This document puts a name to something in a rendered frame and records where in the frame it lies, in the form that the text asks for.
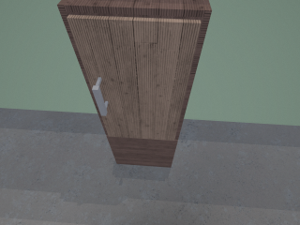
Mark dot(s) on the handle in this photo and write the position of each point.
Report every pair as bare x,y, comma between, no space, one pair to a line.
102,106

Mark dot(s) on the cupboard door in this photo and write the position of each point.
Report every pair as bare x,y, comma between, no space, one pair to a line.
144,65

